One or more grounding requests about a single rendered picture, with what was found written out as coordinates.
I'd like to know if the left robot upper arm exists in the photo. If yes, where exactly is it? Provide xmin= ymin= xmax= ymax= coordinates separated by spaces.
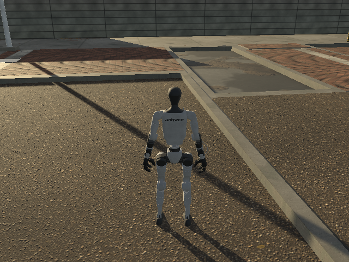
xmin=149 ymin=110 xmax=163 ymax=141

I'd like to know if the robot right shin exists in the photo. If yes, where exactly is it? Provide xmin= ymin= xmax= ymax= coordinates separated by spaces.
xmin=183 ymin=182 xmax=191 ymax=219

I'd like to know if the left robot hand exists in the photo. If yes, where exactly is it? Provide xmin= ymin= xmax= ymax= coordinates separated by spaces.
xmin=142 ymin=157 xmax=155 ymax=172

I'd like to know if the right robot upper arm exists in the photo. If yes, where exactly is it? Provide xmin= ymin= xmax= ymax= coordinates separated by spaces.
xmin=186 ymin=110 xmax=200 ymax=141

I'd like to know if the left robot forearm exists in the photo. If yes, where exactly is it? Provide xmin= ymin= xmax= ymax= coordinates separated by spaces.
xmin=144 ymin=133 xmax=155 ymax=159

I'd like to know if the robot torso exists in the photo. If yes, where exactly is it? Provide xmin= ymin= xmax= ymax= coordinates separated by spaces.
xmin=162 ymin=108 xmax=187 ymax=164

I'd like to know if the right robot forearm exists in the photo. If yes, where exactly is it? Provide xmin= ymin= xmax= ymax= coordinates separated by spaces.
xmin=194 ymin=133 xmax=205 ymax=159

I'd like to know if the right robot hand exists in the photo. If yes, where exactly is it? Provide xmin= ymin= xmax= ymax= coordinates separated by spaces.
xmin=194 ymin=158 xmax=207 ymax=173

